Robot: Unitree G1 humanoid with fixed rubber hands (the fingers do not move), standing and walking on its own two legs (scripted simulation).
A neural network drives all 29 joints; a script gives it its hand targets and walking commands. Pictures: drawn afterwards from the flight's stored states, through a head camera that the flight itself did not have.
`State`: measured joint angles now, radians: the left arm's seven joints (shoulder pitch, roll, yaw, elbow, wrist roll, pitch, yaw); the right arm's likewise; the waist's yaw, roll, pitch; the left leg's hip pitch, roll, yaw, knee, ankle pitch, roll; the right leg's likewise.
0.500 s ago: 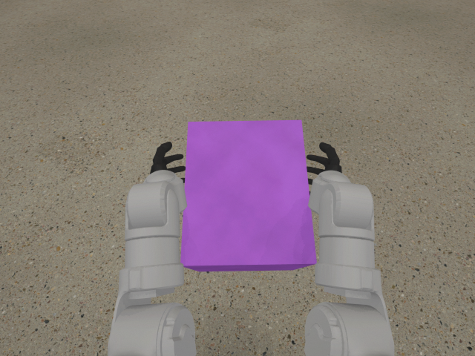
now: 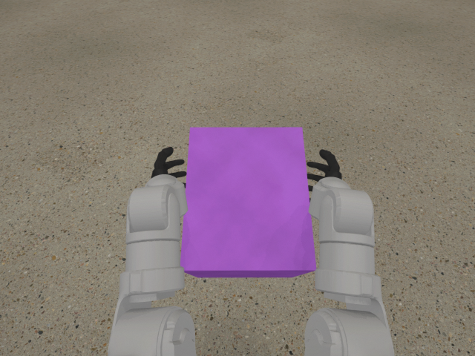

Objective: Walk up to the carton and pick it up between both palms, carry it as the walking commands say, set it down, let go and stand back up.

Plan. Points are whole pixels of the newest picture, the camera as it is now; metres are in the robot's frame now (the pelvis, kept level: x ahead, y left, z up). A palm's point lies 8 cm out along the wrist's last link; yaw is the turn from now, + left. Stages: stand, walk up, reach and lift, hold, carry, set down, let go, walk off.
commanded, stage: carry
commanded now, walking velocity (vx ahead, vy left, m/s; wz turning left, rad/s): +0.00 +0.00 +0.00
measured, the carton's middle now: (245, 209) +0.37 -0.01 +0.04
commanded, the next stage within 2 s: hold in 1.60 s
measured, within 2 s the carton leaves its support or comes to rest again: neither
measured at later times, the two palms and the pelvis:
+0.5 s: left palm (165, 191) +0.34 +0.13 +0.12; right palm (328, 194) +0.34 -0.14 +0.11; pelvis +0.00 +0.00 +0.00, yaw +0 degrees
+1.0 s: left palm (167, 191) +0.34 +0.12 +0.12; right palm (329, 194) +0.34 -0.14 +0.11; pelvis +0.01 +0.00 +0.00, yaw +0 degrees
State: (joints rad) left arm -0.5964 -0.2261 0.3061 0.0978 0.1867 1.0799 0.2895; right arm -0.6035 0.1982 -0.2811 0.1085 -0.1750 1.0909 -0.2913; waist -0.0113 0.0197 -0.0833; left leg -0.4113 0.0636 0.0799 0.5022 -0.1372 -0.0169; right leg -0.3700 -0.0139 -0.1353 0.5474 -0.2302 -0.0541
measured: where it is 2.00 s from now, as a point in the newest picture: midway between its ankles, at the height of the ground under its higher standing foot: outside the picture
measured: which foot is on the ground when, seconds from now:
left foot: down 0.00-1.00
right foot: down 0.00-1.00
